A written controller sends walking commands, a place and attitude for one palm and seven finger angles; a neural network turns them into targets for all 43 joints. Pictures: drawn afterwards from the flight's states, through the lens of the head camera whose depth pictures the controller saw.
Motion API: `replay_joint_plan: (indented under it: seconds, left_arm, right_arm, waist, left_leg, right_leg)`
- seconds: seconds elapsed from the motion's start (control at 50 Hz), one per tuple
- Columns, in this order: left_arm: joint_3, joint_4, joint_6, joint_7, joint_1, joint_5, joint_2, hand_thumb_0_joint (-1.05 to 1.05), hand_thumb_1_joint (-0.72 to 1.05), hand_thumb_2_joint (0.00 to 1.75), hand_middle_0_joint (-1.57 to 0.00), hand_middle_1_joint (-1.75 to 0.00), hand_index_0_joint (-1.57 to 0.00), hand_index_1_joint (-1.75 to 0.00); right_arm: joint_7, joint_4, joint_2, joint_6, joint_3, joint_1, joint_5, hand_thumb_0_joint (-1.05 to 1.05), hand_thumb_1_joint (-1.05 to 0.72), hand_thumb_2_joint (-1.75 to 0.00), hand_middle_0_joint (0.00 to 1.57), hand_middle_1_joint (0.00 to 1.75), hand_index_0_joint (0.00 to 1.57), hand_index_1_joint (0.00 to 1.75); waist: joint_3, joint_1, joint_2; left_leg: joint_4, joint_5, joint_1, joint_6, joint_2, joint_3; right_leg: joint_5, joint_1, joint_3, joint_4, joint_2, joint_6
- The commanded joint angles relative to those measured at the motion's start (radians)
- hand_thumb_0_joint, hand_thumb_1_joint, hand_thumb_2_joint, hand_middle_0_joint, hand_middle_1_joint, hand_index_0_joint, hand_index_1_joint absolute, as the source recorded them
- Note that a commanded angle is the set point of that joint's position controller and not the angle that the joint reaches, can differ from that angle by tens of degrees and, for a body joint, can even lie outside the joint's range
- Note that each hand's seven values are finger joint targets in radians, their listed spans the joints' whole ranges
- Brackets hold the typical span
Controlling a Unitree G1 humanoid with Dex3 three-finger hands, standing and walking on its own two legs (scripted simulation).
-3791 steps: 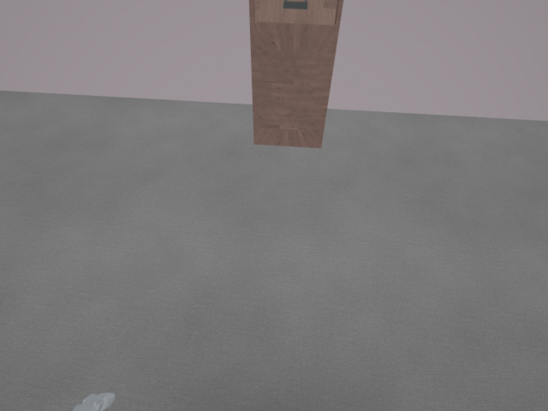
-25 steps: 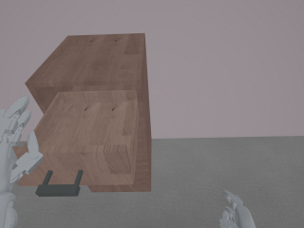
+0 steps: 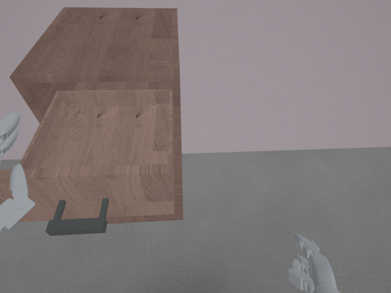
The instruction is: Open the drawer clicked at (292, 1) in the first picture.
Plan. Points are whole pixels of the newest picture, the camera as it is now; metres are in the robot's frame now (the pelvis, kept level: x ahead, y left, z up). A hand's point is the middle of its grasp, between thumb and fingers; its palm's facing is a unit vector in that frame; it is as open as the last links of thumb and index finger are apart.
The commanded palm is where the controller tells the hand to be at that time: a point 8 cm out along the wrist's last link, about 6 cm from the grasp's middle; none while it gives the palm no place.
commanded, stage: step back with the hand held close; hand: left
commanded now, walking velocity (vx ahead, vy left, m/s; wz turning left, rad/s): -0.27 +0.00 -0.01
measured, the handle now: (80, 215) +0.26 +0.25 +0.02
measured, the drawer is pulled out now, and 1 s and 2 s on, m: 0.28 0.28 0.28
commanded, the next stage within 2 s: stop stepping back and stand still in 0.68 s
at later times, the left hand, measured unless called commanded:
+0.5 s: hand out of the picture +0.10 +0.27 +0.19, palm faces +0.42 -0.79 -0.45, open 7.5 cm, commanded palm +0.02 +0.31 +0.21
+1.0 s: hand out of the picture -0.08 +0.22 +0.21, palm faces +0.36 -0.80 -0.48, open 7.5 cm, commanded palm -0.12 +0.26 +0.21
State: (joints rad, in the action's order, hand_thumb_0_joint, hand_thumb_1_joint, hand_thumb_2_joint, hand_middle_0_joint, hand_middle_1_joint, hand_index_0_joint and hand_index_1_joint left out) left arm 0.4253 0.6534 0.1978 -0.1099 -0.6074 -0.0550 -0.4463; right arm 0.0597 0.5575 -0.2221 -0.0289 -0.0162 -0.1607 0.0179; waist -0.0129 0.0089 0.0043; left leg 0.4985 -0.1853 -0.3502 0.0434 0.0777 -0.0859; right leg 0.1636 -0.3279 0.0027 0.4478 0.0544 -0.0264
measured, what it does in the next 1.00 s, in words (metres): walks backwards: right foot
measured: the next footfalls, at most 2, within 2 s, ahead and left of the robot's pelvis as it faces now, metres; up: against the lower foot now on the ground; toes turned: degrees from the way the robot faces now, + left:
right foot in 0.86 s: -0.25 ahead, -0.11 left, +0.00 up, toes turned +3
left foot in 1.14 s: -0.27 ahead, +0.12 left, +0.00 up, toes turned +5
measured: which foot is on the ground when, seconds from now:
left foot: down 0.00-0.86, up 0.88-1.00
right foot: down 0.00-0.46, up 0.48-0.84, down 0.86-1.00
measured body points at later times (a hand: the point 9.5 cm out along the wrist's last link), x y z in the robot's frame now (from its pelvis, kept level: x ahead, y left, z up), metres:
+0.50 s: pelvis -0.09 +0.02 -0.01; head -0.06 +0.06 +0.44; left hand +0.07 +0.31 +0.21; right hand +0.09 -0.22 -0.08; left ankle -0.06 +0.11 -0.74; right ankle -0.03 -0.11 -0.73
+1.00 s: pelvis -0.25 -0.02 +0.00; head -0.27 +0.00 +0.45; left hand -0.10 +0.26 +0.23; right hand -0.11 -0.26 -0.08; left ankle -0.22 +0.10 -0.67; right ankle -0.31 -0.10 -0.74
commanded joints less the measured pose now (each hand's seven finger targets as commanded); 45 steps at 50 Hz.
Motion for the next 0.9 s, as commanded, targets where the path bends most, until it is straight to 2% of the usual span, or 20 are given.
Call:
replay_joint_plan:
  seconds: [0.0, 0.12, 0.18, 0.26, 0.3, 0.34, 0.38, 0.42, 0.44, 0.48, 0.52, 0.56, 0.6, 0.7, 0.78, 0.8, 0.82, 0.84, 0.86, 0.88]
  left_arm:
    - [0.131, 0.198, 0.067, -0.027, -0.014, 0.004, -0.137, 0.00, 0.90, 0.90, -0.20, -0.30, -0.20, -0.30]
    - [0.148, 0.228, 0.082, -0.027, 0.058, 0.044, -0.122, 0.00, 0.90, 0.90, -0.20, -0.30, -0.20, -0.30]
    - [0.149, 0.210, 0.082, -0.027, 0.111, 0.054, -0.123, 0.00, 0.90, 0.90, -0.20, -0.30, -0.20, -0.30]
    - [0.130, 0.199, 0.096, -0.037, 0.104, 0.017, -0.136, 0.00, 0.90, 0.90, -0.20, -0.30, -0.20, -0.30]
    - [0.114, 0.217, 0.101, -0.043, 0.110, 0.018, -0.142, 0.00, 0.90, 0.90, -0.20, -0.30, -0.20, -0.30]
    - [0.138, 0.218, 0.093, -0.045, 0.079, 0.018, -0.156, 0.00, 0.90, 0.90, -0.20, -0.30, -0.20, -0.30]
    - [0.143, 0.217, 0.084, -0.045, 0.075, 0.022, -0.158, 0.00, 0.90, 0.90, -0.20, -0.30, -0.20, -0.30]
    - [0.146, 0.240, 0.086, -0.046, 0.062, 0.015, -0.155, 0.00, 0.90, 0.90, -0.20, -0.30, -0.20, -0.30]
    - [0.158, 0.262, 0.093, -0.048, 0.057, 0.021, -0.164, 0.00, 0.90, 0.90, -0.20, -0.30, -0.20, -0.30]
    - [0.188, 0.243, 0.101, -0.045, 0.003, 0.009, -0.176, 0.00, 0.90, 0.90, -0.20, -0.30, -0.20, -0.30]
    - [0.165, 0.310, 0.103, -0.037, 0.019, 0.004, -0.147, 0.00, 0.90, 0.90, -0.20, -0.30, -0.20, -0.30]
    - [0.119, 0.361, 0.090, -0.040, 0.033, -0.003, -0.111, 0.00, 0.90, 0.90, -0.20, -0.30, -0.20, -0.30]
    - [0.099, 0.296, 0.059, -0.040, -0.009, -0.004, -0.084, 0.00, 0.90, 0.90, -0.20, -0.30, -0.20, -0.30]
    - [0.104, 0.247, 0.021, -0.042, 0.047, -0.021, -0.104, 0.00, 0.90, 0.90, -0.20, -0.30, -0.20, -0.30]
    - [0.139, 0.241, 0.014, -0.036, 0.004, -0.038, -0.133, 0.00, 0.90, 0.90, -0.20, -0.30, -0.20, -0.30]
    - [0.155, 0.251, 0.019, -0.032, -0.021, -0.037, -0.158, 0.00, 0.90, 0.90, -0.20, -0.30, -0.20, -0.30]
    - [0.171, 0.262, 0.026, -0.029, -0.041, -0.031, -0.188, 0.00, 0.90, 0.90, -0.20, -0.30, -0.20, -0.30]
    - [0.202, 0.270, 0.033, -0.035, -0.040, -0.029, -0.240, 0.00, 0.90, 0.90, -0.20, -0.30, -0.20, -0.30]
    - [0.247, 0.291, 0.044, -0.053, -0.014, -0.037, -0.273, 0.00, 0.90, 0.90, -0.20, -0.30, -0.20, -0.30]
    - [0.228, 0.315, 0.050, -0.059, 0.036, -0.028, -0.259, 0.00, 0.90, 0.90, -0.20, -0.30, -0.20, -0.30]
  right_arm:
    - [0.008, -0.179, -0.135, -0.052, -0.047, 0.085, -0.002, 0.00, -0.90, -0.90, 0.20, 0.30, 0.20, 0.30]
    - [0.008, -0.203, -0.149, -0.081, -0.041, 0.066, -0.020, 0.00, -0.90, -0.90, 0.20, 0.30, 0.20, 0.30]
    - [0.009, -0.197, -0.146, -0.095, -0.043, 0.058, -0.026, 0.00, -0.90, -0.90, 0.20, 0.30, 0.20, 0.30]
    - [-0.013, -0.148, -0.123, -0.100, -0.042, 0.039, -0.016, 0.00, -0.90, -0.90, 0.20, 0.30, 0.20, 0.30]
    - [-0.011, -0.136, -0.112, -0.091, -0.047, 0.047, -0.010, 0.00, -0.90, -0.90, 0.20, 0.30, 0.20, 0.30]
    - [-0.008, -0.140, -0.093, -0.082, -0.039, 0.065, -0.013, 0.00, -0.90, -0.90, 0.20, 0.30, 0.20, 0.30]
    - [-0.002, -0.134, -0.081, -0.076, -0.022, 0.070, -0.018, 0.00, -0.90, -0.90, 0.20, 0.30, 0.20, 0.30]
    - [0.012, -0.118, -0.106, -0.078, -0.024, 0.072, -0.018, 0.00, -0.90, -0.90, 0.20, 0.30, 0.20, 0.30]
    - [0.013, -0.128, -0.120, -0.084, -0.038, 0.079, -0.024, 0.00, -0.90, -0.90, 0.20, 0.30, 0.20, 0.30]
    - [0.002, -0.118, -0.087, -0.107, -0.051, 0.035, -0.040, 0.00, -0.90, -0.90, 0.20, 0.30, 0.20, 0.30]
    - [-0.011, -0.106, -0.102, -0.126, -0.054, 0.011, -0.053, 0.00, -0.90, -0.90, 0.20, 0.30, 0.20, 0.30]
    - [-0.018, -0.101, -0.102, -0.149, -0.051, 0.025, -0.033, 0.00, -0.90, -0.90, 0.20, 0.30, 0.20, 0.30]
    - [-0.026, -0.087, -0.100, -0.155, -0.048, 0.027, -0.031, 0.00, -0.90, -0.90, 0.20, 0.30, 0.20, 0.30]
    - [-0.018, -0.078, -0.101, -0.151, -0.032, 0.078, -0.036, 0.00, -0.90, -0.90, 0.20, 0.30, 0.20, 0.30]
    - [-0.022, -0.106, -0.092, -0.131, -0.021, 0.105, -0.029, 0.00, -0.90, -0.90, 0.20, 0.30, 0.20, 0.30]
    - [-0.027, -0.123, -0.089, -0.123, -0.021, 0.106, -0.019, 0.00, -0.90, -0.90, 0.20, 0.30, 0.20, 0.30]
    - [-0.030, -0.127, -0.073, -0.111, -0.020, 0.095, -0.010, 0.00, -0.90, -0.90, 0.20, 0.30, 0.20, 0.30]
    - [-0.030, -0.121, -0.067, -0.094, -0.014, 0.108, -0.008, 0.00, -0.90, -0.90, 0.20, 0.30, 0.20, 0.30]
    - [-0.027, -0.107, -0.096, -0.096, -0.005, 0.105, -0.024, 0.00, -0.90, -0.90, 0.20, 0.30, 0.20, 0.30]
    - [-0.025, -0.106, -0.081, -0.103, 0.006, 0.068, -0.021, 0.00, -0.90, -0.90, 0.20, 0.30, 0.20, 0.30]
  waist:
    - [-0.129, -0.009, 0.090]
    - [-0.088, -0.014, 0.180]
    - [-0.054, -0.009, 0.082]
    - [-0.102, 0.014, -0.073]
    - [-0.141, 0.005, -0.130]
    - [-0.130, -0.007, -0.135]
    - [-0.085, 0.002, -0.081]
    - [-0.101, 0.006, 0.122]
    - [-0.146, -0.011, 0.292]
    - [-0.243, -0.015, 0.282]
    - [-0.232, -0.011, 0.223]
    - [-0.256, -0.015, 0.166]
    - [-0.229, -0.005, 0.158]
    - [-0.171, 0.007, 0.205]
    - [-0.170, -0.014, 0.240]
    - [-0.160, -0.017, 0.173]
    - [-0.160, -0.007, -0.005]
    - [-0.123, -0.031, -0.239]
    - [-0.103, -0.033, -0.174]
    - [-0.154, -0.018, -0.157]
  left_leg:
    - [-0.144, 0.006, -0.138, 0.017, -0.174, -0.104]
    - [-0.310, -0.479, -0.503, 0.089, -0.266, -0.217]
    - [-0.253, -0.463, -0.520, 0.097, -0.253, -0.207]
    - [0.180, -0.095, 0.000, -0.029, -0.070, 0.010]
    - [0.393, -0.169, 0.045, -0.044, -0.054, 0.021]
    - [0.427, -0.222, -0.006, -0.042, -0.078, 0.013]
    - [0.198, -0.177, -0.007, -0.045, -0.111, 0.012]
    - [-0.124, 0.207, 0.013, -0.035, -0.145, -0.015]
    - [-0.140, 0.463, 0.000, -0.003, -0.274, -0.131]
    - [-0.105, 0.748, 0.118, 0.066, -0.398, -0.184]
    - [-0.107, 0.655, 0.096, 0.099, -0.415, -0.173]
    - [-0.066, 0.723, 0.243, 0.086, -0.382, -0.091]
    - [-0.104, 0.658, 0.233, 0.081, -0.363, -0.081]
    - [-0.246, 0.208, 0.114, 0.083, -0.359, -0.103]
    - [-0.306, -0.200, -0.040, 0.011, -0.267, -0.018]
    - [-0.225, -0.274, -0.046, -0.029, -0.199, 0.038]
    - [0.030, -0.265, -0.001, -0.081, -0.105, 0.129]
    - [0.424, -0.219, -0.020, -0.107, -0.026, 0.114]
    - [0.630, -0.241, -0.142, -0.100, -0.030, 0.051]
    - [0.667, -0.216, -0.228, -0.084, -0.068, 0.029]
  right_leg:
    - [-0.058, 0.199, 0.039, 0.049, -0.075, 0.023]
    - [0.034, 0.394, 0.028, 0.314, -0.001, 0.043]
    - [0.034, 0.378, 0.059, 0.289, -0.008, 0.035]
    - [-0.015, -0.097, 0.290, -0.124, -0.252, -0.082]
    - [-0.041, -0.153, 0.307, -0.146, -0.340, -0.130]
    - [-0.154, -0.120, 0.285, -0.126, -0.359, -0.142]
    - [-0.322, -0.082, 0.205, -0.045, -0.301, -0.103]
    - [-0.282, -0.002, 0.069, 0.123, -0.131, -0.003]
    - [-0.106, 0.037, 0.008, 0.263, -0.041, 0.036]
    - [0.325, -0.070, 0.026, 0.480, -0.018, 0.032]
    - [0.390, -0.098, 0.048, 0.621, -0.007, 0.035]
    - [0.318, -0.155, 0.014, 0.537, -0.014, 0.048]
    - [0.314, -0.138, -0.021, 0.511, -0.006, 0.059]
    - [0.369, -0.029, -0.043, 0.378, 0.008, 0.059]
    - [0.300, 0.195, -0.105, 0.066, 0.017, 0.014]
    - [0.260, 0.206, -0.091, -0.095, -0.018, -0.010]
    - [0.313, 0.092, 0.055, -0.228, -0.163, -0.070]
    - [0.462, -0.127, 0.369, -0.369, -0.409, -0.152]
    - [0.268, -0.157, 0.362, -0.348, -0.475, -0.189]
    - [0.131, -0.042, 0.248, -0.267, -0.462, -0.167]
